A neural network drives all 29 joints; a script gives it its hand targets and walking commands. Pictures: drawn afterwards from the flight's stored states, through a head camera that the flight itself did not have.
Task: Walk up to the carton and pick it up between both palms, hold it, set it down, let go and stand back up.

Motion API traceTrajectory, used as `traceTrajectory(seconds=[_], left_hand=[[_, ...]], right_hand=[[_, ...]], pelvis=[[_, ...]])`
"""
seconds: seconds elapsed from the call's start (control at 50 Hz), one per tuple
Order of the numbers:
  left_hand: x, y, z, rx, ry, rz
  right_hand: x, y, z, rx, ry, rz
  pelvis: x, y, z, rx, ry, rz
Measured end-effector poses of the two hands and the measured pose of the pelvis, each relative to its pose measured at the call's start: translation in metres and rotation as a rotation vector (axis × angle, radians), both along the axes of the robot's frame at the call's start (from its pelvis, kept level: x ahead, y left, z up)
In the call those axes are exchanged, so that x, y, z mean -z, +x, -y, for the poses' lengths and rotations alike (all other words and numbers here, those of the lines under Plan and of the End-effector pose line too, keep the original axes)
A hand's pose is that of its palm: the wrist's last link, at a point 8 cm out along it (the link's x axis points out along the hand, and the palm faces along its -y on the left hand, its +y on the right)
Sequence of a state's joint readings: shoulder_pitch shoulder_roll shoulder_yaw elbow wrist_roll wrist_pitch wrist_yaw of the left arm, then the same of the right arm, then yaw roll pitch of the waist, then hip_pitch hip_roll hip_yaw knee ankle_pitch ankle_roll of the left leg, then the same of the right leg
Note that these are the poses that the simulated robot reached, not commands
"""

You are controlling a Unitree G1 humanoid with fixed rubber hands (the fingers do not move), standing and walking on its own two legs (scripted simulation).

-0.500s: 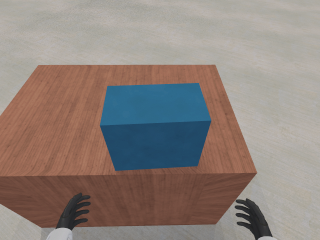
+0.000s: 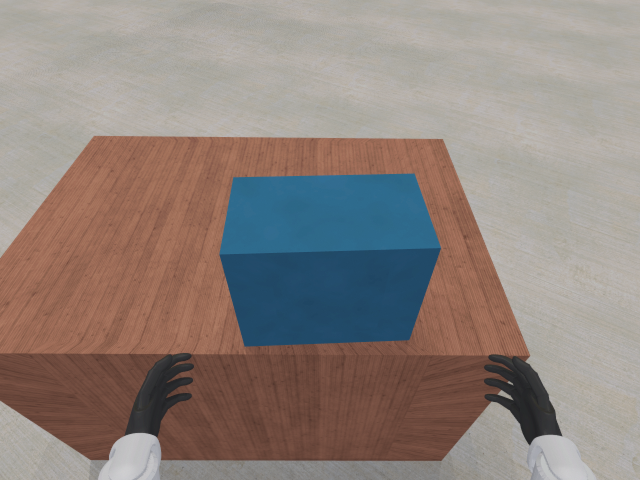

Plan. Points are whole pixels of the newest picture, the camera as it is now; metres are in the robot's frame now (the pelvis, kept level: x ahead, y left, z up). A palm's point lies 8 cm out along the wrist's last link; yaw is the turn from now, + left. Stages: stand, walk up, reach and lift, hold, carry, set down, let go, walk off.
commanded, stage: reach and lift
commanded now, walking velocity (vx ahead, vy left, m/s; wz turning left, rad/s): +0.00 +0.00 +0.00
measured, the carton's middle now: (326, 263) +0.45 -0.01 -0.01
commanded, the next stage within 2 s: none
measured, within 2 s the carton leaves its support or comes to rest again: neither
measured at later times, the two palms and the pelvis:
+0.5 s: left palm (158, 352) +0.29 +0.22 +0.01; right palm (533, 353) +0.28 -0.28 +0.00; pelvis -0.02 -0.01 +0.00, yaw +0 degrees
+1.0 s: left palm (155, 285) +0.36 +0.22 +0.07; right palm (523, 281) +0.35 -0.27 +0.07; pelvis -0.01 -0.02 +0.00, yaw +0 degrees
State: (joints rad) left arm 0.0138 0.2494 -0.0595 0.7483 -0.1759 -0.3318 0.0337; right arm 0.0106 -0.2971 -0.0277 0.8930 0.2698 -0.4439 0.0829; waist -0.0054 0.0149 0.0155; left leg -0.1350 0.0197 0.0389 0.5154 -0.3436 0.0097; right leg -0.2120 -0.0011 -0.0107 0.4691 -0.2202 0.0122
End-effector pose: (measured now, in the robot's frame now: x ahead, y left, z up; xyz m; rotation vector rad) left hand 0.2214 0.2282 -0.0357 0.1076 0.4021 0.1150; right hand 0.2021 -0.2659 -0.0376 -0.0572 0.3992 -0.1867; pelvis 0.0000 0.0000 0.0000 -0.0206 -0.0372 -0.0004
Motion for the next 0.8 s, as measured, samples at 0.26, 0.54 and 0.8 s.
traceTrajectory(seconds=[0.26,0.54,0.8], left_hand=[[-0.018,0.029,0.005,-0.006,-0.022,0.121],[-0.054,0.072,0.008,0.014,-0.029,0.136],[-0.090,0.113,0.011,0.015,-0.042,0.149]], right_hand=[[-0.018,0.037,0.007,-0.016,0.024,0.112],[-0.050,0.081,0.011,-0.031,0.051,0.140],[-0.089,0.128,0.005,-0.039,0.051,0.142]], pelvis=[[0.007,-0.015,0.005,-0.004,0.009,-0.046],[0.002,-0.019,0.015,-0.004,0.015,-0.081],[-0.003,-0.016,0.020,-0.014,0.013,-0.107]])
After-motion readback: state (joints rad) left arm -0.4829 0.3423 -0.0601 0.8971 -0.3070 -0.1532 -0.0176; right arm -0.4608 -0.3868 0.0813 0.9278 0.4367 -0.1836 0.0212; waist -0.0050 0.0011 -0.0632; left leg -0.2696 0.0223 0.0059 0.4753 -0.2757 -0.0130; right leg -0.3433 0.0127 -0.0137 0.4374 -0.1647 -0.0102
